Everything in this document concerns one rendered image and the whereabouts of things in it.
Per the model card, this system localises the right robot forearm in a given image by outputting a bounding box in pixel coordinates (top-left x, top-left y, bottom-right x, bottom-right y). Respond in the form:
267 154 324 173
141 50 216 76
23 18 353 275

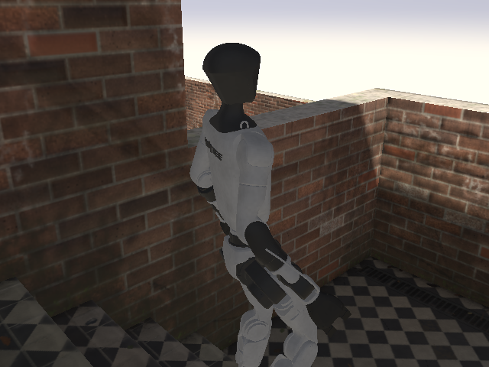
244 221 320 305

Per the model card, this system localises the right robot hand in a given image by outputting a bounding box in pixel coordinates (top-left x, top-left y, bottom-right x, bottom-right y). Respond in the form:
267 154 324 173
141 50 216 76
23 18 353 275
306 290 351 338

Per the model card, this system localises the left robot hand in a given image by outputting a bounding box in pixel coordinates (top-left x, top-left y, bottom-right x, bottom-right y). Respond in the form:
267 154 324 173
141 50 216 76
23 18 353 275
220 222 230 235

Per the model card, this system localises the left robot forearm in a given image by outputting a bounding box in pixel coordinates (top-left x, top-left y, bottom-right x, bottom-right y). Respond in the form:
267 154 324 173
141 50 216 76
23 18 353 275
196 185 226 223

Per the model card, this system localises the robot left thigh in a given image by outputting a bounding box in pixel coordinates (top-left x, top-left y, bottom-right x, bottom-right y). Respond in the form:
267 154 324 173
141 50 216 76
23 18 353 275
219 248 274 342

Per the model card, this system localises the humanoid robot torso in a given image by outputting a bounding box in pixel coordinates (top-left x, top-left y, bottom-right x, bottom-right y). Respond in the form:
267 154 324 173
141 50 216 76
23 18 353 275
205 121 272 286

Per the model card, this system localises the robot left upper arm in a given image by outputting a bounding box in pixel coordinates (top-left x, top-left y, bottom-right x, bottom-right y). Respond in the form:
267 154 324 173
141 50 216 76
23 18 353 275
189 109 219 188

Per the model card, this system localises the robot right upper arm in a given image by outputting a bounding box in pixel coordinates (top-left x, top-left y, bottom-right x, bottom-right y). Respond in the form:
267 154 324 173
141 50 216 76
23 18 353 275
236 132 274 245

